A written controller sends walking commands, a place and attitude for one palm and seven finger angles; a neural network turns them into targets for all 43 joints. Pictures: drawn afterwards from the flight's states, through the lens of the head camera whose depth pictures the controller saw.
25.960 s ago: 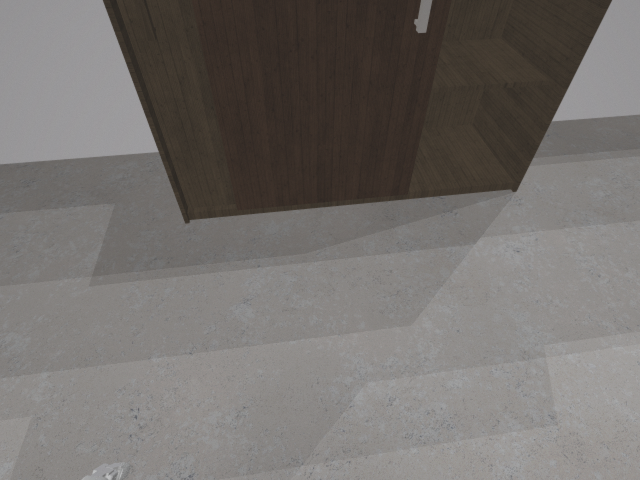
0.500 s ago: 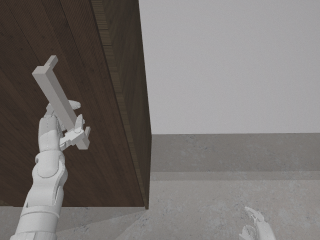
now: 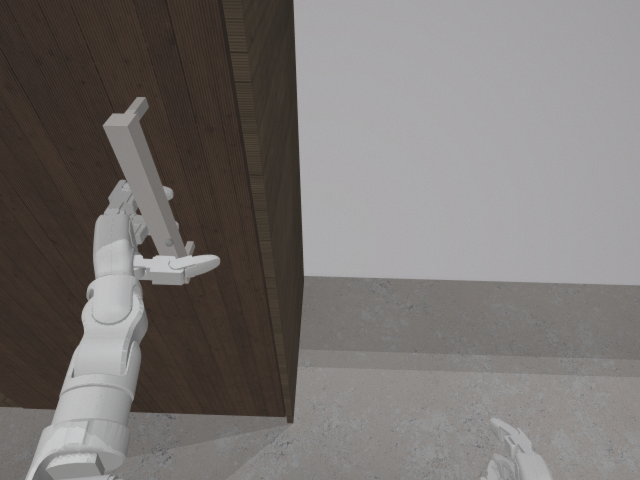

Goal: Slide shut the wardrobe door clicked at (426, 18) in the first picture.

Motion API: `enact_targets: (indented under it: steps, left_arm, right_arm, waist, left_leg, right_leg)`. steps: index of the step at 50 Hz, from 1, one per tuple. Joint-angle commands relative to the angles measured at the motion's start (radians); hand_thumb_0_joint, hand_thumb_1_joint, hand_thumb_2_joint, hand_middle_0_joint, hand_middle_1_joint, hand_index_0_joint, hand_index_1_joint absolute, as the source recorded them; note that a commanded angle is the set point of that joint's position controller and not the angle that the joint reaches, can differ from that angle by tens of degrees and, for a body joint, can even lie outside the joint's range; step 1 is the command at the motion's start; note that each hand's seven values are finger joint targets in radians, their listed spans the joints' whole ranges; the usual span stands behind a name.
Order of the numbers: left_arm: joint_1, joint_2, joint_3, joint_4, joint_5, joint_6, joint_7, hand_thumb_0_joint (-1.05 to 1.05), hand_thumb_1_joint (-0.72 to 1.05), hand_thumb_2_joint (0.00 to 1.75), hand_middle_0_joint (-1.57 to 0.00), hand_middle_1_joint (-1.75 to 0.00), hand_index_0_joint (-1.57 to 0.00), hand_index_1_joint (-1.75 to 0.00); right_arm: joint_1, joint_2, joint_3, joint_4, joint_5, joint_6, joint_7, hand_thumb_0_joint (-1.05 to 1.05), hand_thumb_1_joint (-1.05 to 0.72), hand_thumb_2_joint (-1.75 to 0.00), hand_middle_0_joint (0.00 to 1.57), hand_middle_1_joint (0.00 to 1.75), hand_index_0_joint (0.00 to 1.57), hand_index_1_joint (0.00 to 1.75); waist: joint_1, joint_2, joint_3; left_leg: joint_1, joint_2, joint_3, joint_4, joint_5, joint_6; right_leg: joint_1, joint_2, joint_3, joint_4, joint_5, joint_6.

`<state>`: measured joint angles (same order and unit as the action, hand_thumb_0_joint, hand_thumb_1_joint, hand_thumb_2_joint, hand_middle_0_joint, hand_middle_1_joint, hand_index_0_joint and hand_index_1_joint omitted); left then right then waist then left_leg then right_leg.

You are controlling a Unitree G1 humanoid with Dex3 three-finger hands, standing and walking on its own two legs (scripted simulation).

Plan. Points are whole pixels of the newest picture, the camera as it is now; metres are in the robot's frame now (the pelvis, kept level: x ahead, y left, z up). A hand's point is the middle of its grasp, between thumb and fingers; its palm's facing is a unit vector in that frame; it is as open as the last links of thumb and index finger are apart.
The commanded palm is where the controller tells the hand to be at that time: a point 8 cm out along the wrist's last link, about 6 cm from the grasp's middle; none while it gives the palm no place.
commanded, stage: loosen the grip on the handle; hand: left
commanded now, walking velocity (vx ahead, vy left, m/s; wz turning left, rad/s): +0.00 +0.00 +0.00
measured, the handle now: (163, 200) +0.41 +0.23 +0.15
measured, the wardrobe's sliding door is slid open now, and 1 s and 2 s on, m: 0.00 0.00 0.00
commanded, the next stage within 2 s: slip the hand off the handle in 0.24 s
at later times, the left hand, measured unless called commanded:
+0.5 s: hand (161, 248) +0.36 +0.23 +0.12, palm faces +0.32 -0.93 -0.19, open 14.7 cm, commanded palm +0.32 +0.28 +0.13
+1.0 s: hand (107, 249) +0.35 +0.29 +0.12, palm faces +0.35 -0.92 -0.20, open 14.7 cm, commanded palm +0.30 +0.32 +0.13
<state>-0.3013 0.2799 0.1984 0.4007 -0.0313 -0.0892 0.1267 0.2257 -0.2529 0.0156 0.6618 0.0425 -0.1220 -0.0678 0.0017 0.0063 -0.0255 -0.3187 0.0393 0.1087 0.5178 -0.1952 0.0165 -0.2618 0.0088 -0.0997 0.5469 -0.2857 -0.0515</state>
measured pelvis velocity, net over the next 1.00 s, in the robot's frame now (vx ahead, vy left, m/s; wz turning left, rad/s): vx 0.02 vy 0.01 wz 0.01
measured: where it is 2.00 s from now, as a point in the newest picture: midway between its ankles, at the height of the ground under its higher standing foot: outside the picture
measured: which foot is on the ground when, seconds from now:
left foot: down 0.00-1.00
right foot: down 0.00-1.00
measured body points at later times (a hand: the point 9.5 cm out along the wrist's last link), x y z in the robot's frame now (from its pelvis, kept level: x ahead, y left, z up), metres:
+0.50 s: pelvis +0.02 +0.02 +0.00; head +0.01 +0.01 +0.45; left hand +0.33 +0.28 +0.13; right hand +0.17 -0.22 -0.10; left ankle +0.05 +0.11 -0.73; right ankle +0.01 -0.08 -0.73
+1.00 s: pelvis +0.02 +0.01 +0.00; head +0.02 +0.01 +0.45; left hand +0.32 +0.34 +0.14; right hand +0.16 -0.23 -0.10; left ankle +0.05 +0.11 -0.73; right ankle +0.01 -0.08 -0.73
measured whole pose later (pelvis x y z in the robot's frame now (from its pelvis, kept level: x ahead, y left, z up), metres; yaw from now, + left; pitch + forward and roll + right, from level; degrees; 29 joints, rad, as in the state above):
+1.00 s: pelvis +0.02 +0.01 +0.00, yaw +0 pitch +2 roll -1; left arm -0.20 0.38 0.33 0.36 -0.11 -0.16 -0.03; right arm 0.25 -0.25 0.02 0.69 0.04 -0.12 -0.09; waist 0.02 0.03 -0.03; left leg -0.38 0.04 0.10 0.59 -0.25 0.03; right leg -0.30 0.00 -0.10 0.57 -0.32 -0.04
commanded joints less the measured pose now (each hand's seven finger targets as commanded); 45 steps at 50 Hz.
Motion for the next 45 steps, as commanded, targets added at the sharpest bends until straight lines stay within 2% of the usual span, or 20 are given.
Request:
enact_targets:
  steps: [1, 2, 3, 6, 7, 9, 11, 12, 13, 16, 17, 22, 24, 27, 29, 33, 36, 40, 43, 45]
  left_arm:
    - [-0.409, 0.166, -0.014, -0.238, 0.006, -0.114, 0.001, 0.0, -0.55, 0.2, -0.34, -1.27, -0.34, -1.27]
    - [-0.402, 0.182, 0.004, -0.236, 0.006, -0.117, 0.006, 0.0, -0.55, 0.2, -0.33, -1.25, -0.33, -1.25]
    - [-0.358, 0.242, 0.068, -0.23, 0.0, -0.114, 0.011, 0.0, -0.55, 0.2, -0.32, -1.23, -0.32, -1.23]
    - [-0.302, 0.183, 0.032, -0.271, -0.016, -0.104, 0.014, 0.0, -0.55, 0.2, -0.28, -1.18, -0.28, -1.18]
    - [-0.275, 0.2, 0.056, -0.265, -0.013, -0.1, 0.02, 0.0, -0.55, 0.2, -0.26, -1.17, -0.26, -1.17]
    - [-0.247, 0.153, 0.022, -0.323, -0.015, -0.095, 0.022, 0.0, -0.55, 0.2, -0.25, -1.15, -0.25, -1.15]
    - [-0.223, 0.169, 0.042, -0.372, -0.01, -0.089, 0.031, 0.0, -0.55, 0.2, -0.25, -1.15, -0.25, -1.15]
    - [-0.2, 0.175, 0.05, -0.37, -0.004, -0.087, 0.035, 0.0, -0.55, 0.2, -0.25, -1.15, -0.25, -1.15]
    - [-0.189, 0.141, 0.027, -0.392, -0.009, -0.083, 0.034, 0.0, -0.55, 0.2, -0.25, -1.15, -0.25, -1.15]
    - [-0.193, 0.126, 0.006, -0.423, -0.003, -0.07, 0.038, 0.0, -0.55, 0.2, -0.25, -1.15, -0.25, -1.15]
    - [-0.177, 0.159, 0.038, -0.356, 0.007, -0.061, 0.044, 0.0, -0.55, 0.2, -0.25, -1.15, -0.25, -1.15]
    - [-0.212, 0.178, 0.047, -0.398, 0.008, -0.065, 0.03, 0.0, -0.55, 0.2, -0.25, -1.15, -0.25, -1.15]
    - [-0.224, 0.185, 0.06, -0.368, -0.004, -0.069, 0.023, 0.0, -0.55, 0.2, -0.25, -1.15, -0.25, -1.15]
    - [-0.223, 0.225, 0.092, -0.341, -0.011, -0.075, -0.001, 0.0, -0.55, 0.2, -0.25, -1.15, -0.25, -1.15]
    - [-0.232, 0.205, 0.072, -0.334, -0.015, -0.082, -0.023, 0.0, -0.55, 0.2, -0.25, -1.15, -0.25, -1.15]
    - [-0.178, 0.233, 0.11, -0.32, -0.038, -0.094, -0.06, 0.0, -0.55, 0.2, -0.25, -1.15, -0.25, -1.15]
    - [-0.2, 0.245, 0.114, -0.318, -0.05, -0.097, -0.082, 0.0, -0.55, 0.2, -0.25, -1.15, -0.25, -1.15]
    - [-0.245, 0.314, 0.168, -0.289, -0.063, -0.108, -0.103, 0.0, -0.55, 0.2, -0.25, -1.15, -0.25, -1.15]
    - [-0.26, 0.317, 0.166, -0.286, -0.065, -0.131, -0.12, 0.0, -0.55, 0.2, -0.25, -1.15, -0.25, -1.15]
    - [-0.257, 0.34, 0.186, -0.258, -0.074, -0.139, -0.135, 0.0, -0.55, 0.2, -0.25, -1.15, -0.25, -1.15]
  right_arm:
    - [-0.11, -0.109, -0.03, -0.129, -0.001, -0.062, -0.021, 0.0, -0.9, -0.9, 0.2, 0.3, 0.2, 0.3]
    - [-0.106, -0.112, -0.034, -0.117, -0.002, -0.064, -0.021, 0.0, -0.9, -0.9, 0.2, 0.3, 0.2, 0.3]
    - [-0.095, -0.118, -0.035, -0.119, -0.004, -0.063, -0.021, 0.0, -0.9, -0.9, 0.2, 0.3, 0.2, 0.3]
    - [-0.098, -0.113, -0.032, -0.126, -0.008, -0.068, -0.019, 0.0, -0.9, -0.9, 0.2, 0.3, 0.2, 0.3]
    - [-0.092, -0.118, -0.035, -0.117, -0.011, -0.066, -0.018, 0.0, -0.9, -0.9, 0.2, 0.3, 0.2, 0.3]
    - [-0.084, -0.115, -0.039, -0.126, -0.013, -0.069, -0.011, 0.0, -0.9, -0.9, 0.2, 0.3, 0.2, 0.3]
    - [-0.073, -0.118, -0.044, -0.125, -0.019, -0.066, -0.008, 0.0, -0.9, -0.9, 0.2, 0.3, 0.2, 0.3]
    - [-0.069, -0.119, -0.044, -0.117, -0.021, -0.063, -0.007, 0.0, -0.9, -0.9, 0.2, 0.3, 0.2, 0.3]
    - [-0.068, -0.116, -0.043, -0.124, -0.02, -0.062, -0.003, 0.0, -0.9, -0.9, 0.2, 0.3, 0.2, 0.3]
    - [-0.074, -0.112, -0.042, -0.123, -0.016, -0.057, -0.004, 0.0, -0.9, -0.9, 0.2, 0.3, 0.2, 0.3]
    - [-0.061, -0.118, -0.041, -0.106, -0.022, -0.049, -0.008, 0.0, -0.9, -0.9, 0.2, 0.3, 0.2, 0.3]
    - [-0.074, -0.111, -0.036, -0.12, -0.019, -0.033, -0.017, 0.0, -0.9, -0.9, 0.2, 0.3, 0.2, 0.3]
    - [-0.072, -0.11, -0.033, -0.114, -0.018, -0.033, -0.021, 0.0, -0.9, -0.9, 0.2, 0.3, 0.2, 0.3]
    - [-0.074, -0.114, -0.033, -0.114, -0.017, -0.026, -0.028, 0.0, -0.9, -0.9, 0.2, 0.3, 0.2, 0.3]
    - [-0.073, -0.111, -0.032, -0.117, -0.014, -0.028, -0.028, 0.0, -0.9, -0.9, 0.2, 0.3, 0.2, 0.3]
    - [-0.065, -0.119, -0.036, -0.12, -0.011, -0.031, -0.027, 0.0, -0.9, -0.9, 0.2, 0.3, 0.2, 0.3]
    - [-0.066, -0.122, -0.035, -0.12, -0.008, -0.033, -0.029, 0.0, -0.9, -0.9, 0.2, 0.3, 0.2, 0.3]
    - [-0.063, -0.128, -0.033, -0.11, -0.006, -0.032, -0.039, 0.0, -0.9, -0.9, 0.2, 0.3, 0.2, 0.3]
    - [-0.058, -0.129, -0.034, -0.106, -0.008, -0.038, -0.041, 0.0, -0.9, -0.9, 0.2, 0.3, 0.2, 0.3]
    - [-0.05, -0.134, -0.036, -0.101, -0.008, -0.04, -0.043, 0.0, -0.9, -0.9, 0.2, 0.3, 0.2, 0.3]
  waist:
    - [-0.006, 0.025, -0.141]
    - [-0.002, 0.035, -0.156]
    - [0.015, 0.021, -0.174]
    - [0.022, 0.015, -0.196]
    - [0.025, 0.003, -0.201]
    - [0.026, 0.009, -0.227]
    - [0.032, 0.012, -0.267]
    - [0.029, -0.006, -0.248]
    - [0.028, 0.0, -0.251]
    - [0.016, 0.003, -0.224]
    - [0.007, -0.022, -0.181]
    - [0.018, 0.041, -0.225]
    - [0.009, -0.002, -0.204]
    - [0.017, 0.013, -0.2]
    - [0.013, 0.042, -0.208]
    - [0.022, 0.023, -0.222]
    - [0.016, 0.024, -0.21]
    - [0.009, 0.038, -0.202]
    - [0.007, 0.072, -0.226]
    - [0.006, 0.055, -0.232]
  left_leg:
    - [0.119, -0.027, -0.068, -0.068, -0.141, 0.029]
    - [0.126, -0.024, -0.075, -0.07, -0.143, 0.027]
    - [0.12, -0.024, -0.076, -0.07, -0.115, 0.029]
    - [0.141, -0.023, -0.07, -0.059, -0.01, 0.03]
    - [0.144, -0.019, -0.074, -0.059, 0.014, 0.029]
    - [0.173, -0.017, -0.07, -0.047, 0.091, 0.029]
    - [0.192, -0.017, -0.07, -0.036, 0.161, 0.027]
    - [0.186, -0.012, -0.072, -0.035, 0.171, 0.026]
    - [0.189, -0.014, -0.072, -0.032, 0.181, 0.026]
    - [0.195, -0.009, -0.081, -0.033, 0.157, 0.021]
    - [0.171, -0.009, -0.083, -0.031, 0.128, 0.023]
    - [0.191, -0.011, -0.087, -0.032, 0.127, 0.018]
    - [0.182, -0.012, -0.091, -0.029, 0.11, 0.021]
    - [0.166, -0.014, -0.088, -0.027, 0.11, 0.021]
    - [0.181, -0.016, -0.091, -0.021, 0.125, 0.02]
    - [0.174, -0.016, -0.093, -0.012, 0.157, 0.02]
    - [0.166, -0.018, -0.094, -0.008, 0.136, 0.02]
    - [0.145, -0.021, -0.095, -0.005, 0.101, 0.023]
    - [0.156, -0.022, -0.097, 0.004, 0.108, 0.024]
    - [0.148, -0.023, -0.098, 0.012, 0.104, 0.026]
  right_leg:
    - [-0.082, -0.028, 0.128, -0.171, -0.13, 0.041]
    - [-0.079, -0.027, 0.126, -0.168, -0.123, 0.038]
    - [-0.048, -0.026, 0.125, -0.167, -0.099, 0.037]
    - [-0.027, -0.019, 0.105, -0.141, 0.019, 0.037]
    - [-0.021, -0.015, 0.098, -0.132, 0.047, 0.035]
    - [-0.013, -0.01, 0.085, -0.108, 0.141, 0.035]
    - [0.004, -0.008, 0.078, -0.084, 0.216, 0.034]
    - [0.004, -0.006, 0.075, -0.082, 0.224, 0.035]
    - [0.0, -0.006, 0.073, -0.078, 0.237, 0.037]
    - [-0.03, -0.003, 0.066, -0.078, 0.201, 0.037]
    - [-0.048, -0.003, 0.069, -0.087, 0.175, 0.038]
    - [-0.034, -0.005, 0.072, -0.08, 0.164, 0.031]
    - [-0.045, -0.003, 0.071, -0.088, 0.158, 0.034]
    - [-0.031, -0.004, 0.075, -0.087, 0.16, 0.031]
    - [-0.042, -0.003, 0.072, -0.079, 0.177, 0.03]
    - [-0.03, 0.0, 0.069, -0.071, 0.21, 0.029]
    - [-0.05, 0.001, 0.068, -0.072, 0.192, 0.032]
    - [-0.061, 0.0, 0.077, -0.078, 0.159, 0.033]
    - [-0.068, 0.001, 0.077, -0.067, 0.158, 0.031]
    - [-0.073, 0.002, 0.08, -0.066, 0.16, 0.033]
